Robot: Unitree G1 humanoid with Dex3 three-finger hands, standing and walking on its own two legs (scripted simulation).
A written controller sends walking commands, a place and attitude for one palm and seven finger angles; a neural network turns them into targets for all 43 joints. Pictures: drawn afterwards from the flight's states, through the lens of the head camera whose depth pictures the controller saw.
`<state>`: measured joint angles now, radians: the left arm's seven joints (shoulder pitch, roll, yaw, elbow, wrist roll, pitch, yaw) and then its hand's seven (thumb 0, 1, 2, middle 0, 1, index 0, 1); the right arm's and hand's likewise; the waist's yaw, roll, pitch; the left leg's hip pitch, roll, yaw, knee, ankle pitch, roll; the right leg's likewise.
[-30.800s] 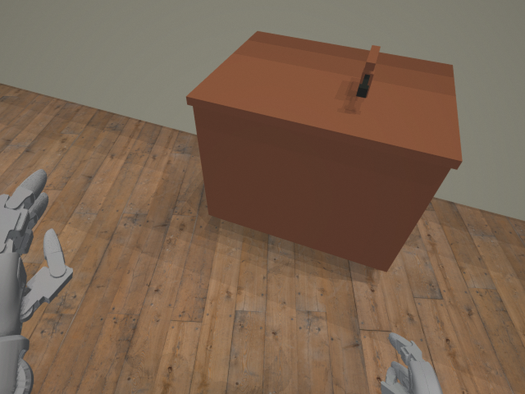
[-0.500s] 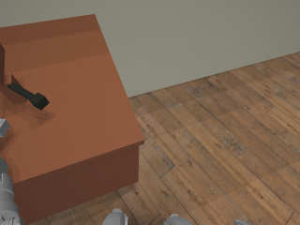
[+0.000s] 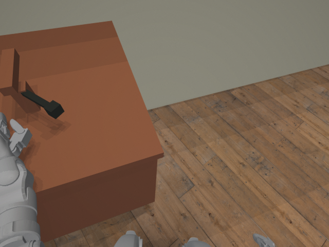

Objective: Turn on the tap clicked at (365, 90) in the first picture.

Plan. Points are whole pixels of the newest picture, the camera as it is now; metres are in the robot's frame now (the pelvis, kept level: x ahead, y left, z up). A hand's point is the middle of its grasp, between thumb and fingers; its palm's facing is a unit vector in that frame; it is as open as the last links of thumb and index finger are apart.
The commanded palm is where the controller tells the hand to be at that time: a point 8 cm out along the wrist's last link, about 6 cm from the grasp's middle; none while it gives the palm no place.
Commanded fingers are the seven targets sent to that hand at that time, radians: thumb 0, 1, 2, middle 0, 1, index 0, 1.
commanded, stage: push the lever round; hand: left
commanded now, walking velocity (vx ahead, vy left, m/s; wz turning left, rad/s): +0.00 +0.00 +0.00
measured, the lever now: (54, 109) +0.42 +0.28 +0.07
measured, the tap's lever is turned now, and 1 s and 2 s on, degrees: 40 44 66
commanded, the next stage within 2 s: none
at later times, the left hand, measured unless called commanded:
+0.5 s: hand (44, 125) +0.38 +0.30 +0.05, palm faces +0.71 -0.70 -0.09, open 7.8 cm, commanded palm +0.33 +0.32 +0.05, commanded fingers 0.00 0.90 0.90 -0.15 -0.15 -0.15 -0.15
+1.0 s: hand (58, 117) +0.41 +0.27 +0.05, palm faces +0.79 -0.60 -0.10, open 7.8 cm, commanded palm +0.36 +0.29 +0.05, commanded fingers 0.00 0.90 0.90 -0.15 -0.15 -0.15 -0.15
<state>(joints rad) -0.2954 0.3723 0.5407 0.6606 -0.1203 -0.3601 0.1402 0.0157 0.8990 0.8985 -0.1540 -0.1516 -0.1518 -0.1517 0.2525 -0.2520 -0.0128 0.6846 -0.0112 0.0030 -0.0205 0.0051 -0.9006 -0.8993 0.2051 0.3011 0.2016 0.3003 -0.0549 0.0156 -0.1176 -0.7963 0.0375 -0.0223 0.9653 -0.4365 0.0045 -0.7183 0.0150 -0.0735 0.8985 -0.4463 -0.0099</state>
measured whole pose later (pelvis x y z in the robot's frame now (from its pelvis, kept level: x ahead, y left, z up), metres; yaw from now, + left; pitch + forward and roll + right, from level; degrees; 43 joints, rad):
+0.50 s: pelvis +0.00 -0.01 +0.00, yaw +0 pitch +15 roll -2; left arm -0.38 0.29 0.49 0.73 -0.03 -0.35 0.39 0.02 0.90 0.90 -0.16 -0.15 -0.15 -0.15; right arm 0.26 -0.24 -0.01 0.71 -0.03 0.02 -0.01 0.01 -0.90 -0.90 0.21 0.30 0.20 0.30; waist -0.07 0.02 -0.13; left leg -0.79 0.04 -0.03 0.95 -0.43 -0.01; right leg -0.72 0.01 -0.08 0.90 -0.45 -0.02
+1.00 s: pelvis +0.00 -0.01 +0.00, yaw +1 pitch +16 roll -2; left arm -0.50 0.23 0.47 0.81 0.06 -0.34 0.62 0.01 0.91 0.90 -0.15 -0.15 -0.15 -0.15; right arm 0.26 -0.23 -0.03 0.73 -0.06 0.04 0.01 0.00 -0.90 -0.90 0.20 0.30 0.20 0.30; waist -0.08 0.03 -0.14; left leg -0.80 0.03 -0.04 0.95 -0.43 -0.01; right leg -0.73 0.01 -0.09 0.91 -0.46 -0.03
